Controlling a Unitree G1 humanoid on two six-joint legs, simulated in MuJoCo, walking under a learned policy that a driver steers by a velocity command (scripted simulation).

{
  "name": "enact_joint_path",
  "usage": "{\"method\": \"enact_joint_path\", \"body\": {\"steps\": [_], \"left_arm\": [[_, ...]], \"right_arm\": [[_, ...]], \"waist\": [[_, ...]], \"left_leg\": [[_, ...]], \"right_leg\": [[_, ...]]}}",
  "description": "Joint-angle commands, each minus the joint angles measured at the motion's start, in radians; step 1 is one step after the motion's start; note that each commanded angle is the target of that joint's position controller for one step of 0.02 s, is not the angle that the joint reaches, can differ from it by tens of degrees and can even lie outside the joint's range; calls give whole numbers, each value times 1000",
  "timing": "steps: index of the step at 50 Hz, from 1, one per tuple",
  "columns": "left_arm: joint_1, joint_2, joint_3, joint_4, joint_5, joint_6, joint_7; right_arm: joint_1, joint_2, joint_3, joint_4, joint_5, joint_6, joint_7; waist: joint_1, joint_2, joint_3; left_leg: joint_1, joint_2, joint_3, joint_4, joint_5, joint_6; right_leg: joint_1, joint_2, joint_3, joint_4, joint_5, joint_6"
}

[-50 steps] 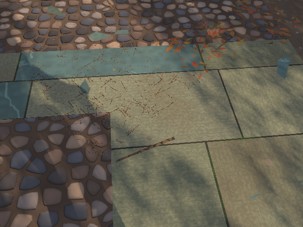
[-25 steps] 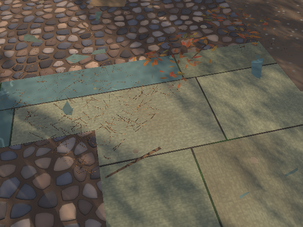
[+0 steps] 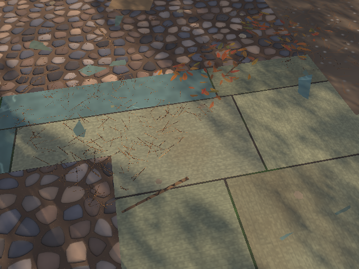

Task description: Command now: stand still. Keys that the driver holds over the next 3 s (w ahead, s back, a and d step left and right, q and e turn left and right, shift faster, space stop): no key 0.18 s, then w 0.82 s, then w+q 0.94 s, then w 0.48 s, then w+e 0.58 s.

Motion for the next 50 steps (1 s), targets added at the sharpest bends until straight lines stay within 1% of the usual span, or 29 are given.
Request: {"method": "enact_joint_path", "body": {"steps": [1,9,10,12,14,15,17,18,20,21,22,23,24,25,26,27,28,29,31,33,35,38,42,44,46,47,48,49,50], "left_arm": [[37,98,14,-8,0,-7,4],[70,74,10,24,0,-8,8],[81,71,10,29,2,-7,8],[99,112,29,32,2,2,7],[158,144,50,37,5,12,3],[181,150,58,42,7,12,2],[203,133,64,43,18,-2,-2],[204,136,69,41,22,-12,-4],[189,135,76,35,18,-29,-6],[173,134,78,29,15,-36,-8],[139,133,79,19,7,-39,-9],[105,127,79,7,1,-41,-11],[93,100,70,-6,6,-51,-14],[67,24,47,-44,4,-63,-25],[61,53,57,-70,23,-64,-31],[45,85,65,-69,39,-61,-38],[37,58,59,-64,34,-66,-50],[46,37,56,-57,26,-70,-58],[53,45,61,-51,32,-62,-66],[32,49,67,-61,29,-49,-68],[-38,39,66,-89,26,-40,-67],[-191,23,57,-150,20,-35,-69],[-312,4,41,-201,8,-38,-65],[-284,28,47,-205,7,-41,-57],[-133,69,66,-166,7,-50,-43],[10,91,81,-119,5,-58,-36],[155,118,97,-77,17,-66,-26],[288,209,122,-58,40,-68,-20],[239,218,127,-69,29,-53,-31]], "right_arm": [[37,-92,-12,-3,0,-6,-5],[49,-70,-6,31,1,-5,-10],[56,-62,-4,36,-1,-5,-10],[45,-69,-12,26,-8,-1,-7],[-8,-58,-14,-8,-25,-1,5],[-28,-37,-9,-28,-34,-7,11],[-71,-40,-13,-65,-32,-30,19],[-78,-48,-17,-81,-29,-43,24],[-77,-57,-25,-100,-18,-66,35],[-56,-55,-29,-102,-11,-73,39],[3,-43,-32,-89,-6,-78,40],[112,-32,-37,-51,-2,-80,39],[230,-61,-53,-11,-4,-84,30],[367,-157,-77,6,-19,-90,18],[442,-210,-89,39,-6,-78,22],[328,-151,-74,11,-9,-71,23],[223,-114,-64,-31,-9,-79,29],[169,-98,-58,-51,-9,-88,31],[175,-61,-43,-46,-7,-106,27],[247,-56,-37,-16,-4,-115,23],[295,-53,-30,2,-4,-117,21],[317,-43,-20,7,-7,-116,16],[338,-51,-16,17,-9,-119,5],[322,-68,-19,20,-10,-123,1],[288,-90,-26,15,-12,-123,-4],[267,-102,-30,10,-12,-118,-3],[246,-103,-32,1,-6,-116,2],[270,-48,-21,-27,-5,-115,8],[371,3,-26,-25,22,-110,24]], "waist": [[-1,-14,17],[2,-10,25],[5,-14,5],[17,-60,32],[51,-129,117],[59,-152,160],[69,-139,191],[65,-128,185],[46,-113,152],[28,-115,133],[-12,-111,117],[-65,-89,95],[-109,-14,50],[-157,225,-16],[-138,282,-8],[-69,125,86],[-31,50,133],[-2,30,129],[17,40,93],[19,58,67],[9,65,69],[-14,72,105],[-31,87,120],[-2,94,94],[71,104,7],[129,105,-66],[197,81,-132],[207,-56,-246],[118,-220,-310]], "left_leg": [[40,79,-68,-27,123,34],[30,79,-66,-21,125,35],[35,68,-59,-21,55,37],[-28,6,-7,66,-181,52],[-210,-43,46,213,-315,64],[-278,-31,78,282,-294,67],[-372,20,60,390,-279,77],[-406,37,52,404,-288,82],[-371,41,63,334,-262,87],[-296,29,80,276,-220,90],[-157,9,107,182,-148,94],[43,-30,136,87,-84,93],[250,-18,80,41,-97,93],[382,236,-298,-152,-369,142],[362,381,-609,-260,-524,214],[249,374,-563,-250,-565,222],[163,333,-465,-253,-464,211],[125,285,-361,-264,-317,194],[136,221,-214,-259,-47,171],[186,198,-128,-224,229,163],[197,183,-75,-212,385,161],[170,162,-31,-224,499,160],[173,163,4,-222,631,156],[213,184,17,-165,819,151],[258,195,29,17,1034,140],[253,192,31,179,1022,139],[137,165,49,389,840,136],[-46,82,94,723,345,132],[-376,-104,38,1053,-332,106]], "right_leg": [[-88,-135,107,-75,164,-17],[-86,-133,100,-65,176,-16],[-80,-126,101,-80,78,-19],[-104,-121,142,-105,-255,-57],[-113,-209,291,-187,-560,-131],[-111,-277,368,-222,-613,-171],[-88,-343,437,-252,-524,-218],[-50,-349,426,-242,-443,-224],[-15,-321,348,-208,-297,-205],[-40,-300,302,-186,-236,-188],[-114,-270,246,-150,-188,-166],[-228,-228,188,-80,-147,-139],[-347,-170,119,62,-78,-109],[-484,-43,-40,402,-137,-52],[-621,12,-73,629,-308,-43],[-650,-70,-19,754,-237,-59],[-642,-110,-6,774,-126,-60],[-604,-135,-9,752,-50,-51],[-567,-147,-43,729,20,-26],[-593,-135,-80,727,43,-12],[-630,-128,-109,700,66,1],[-638,-107,-153,557,118,13],[-518,-61,-204,302,176,-11],[-429,-34,-210,248,160,-49],[-272,10,-201,227,106,-90],[-135,18,-185,180,110,-112],[69,-40,-127,115,114,-139],[264,-297,174,101,-33,-191],[408,-485,689,-70,-129,-346]]}}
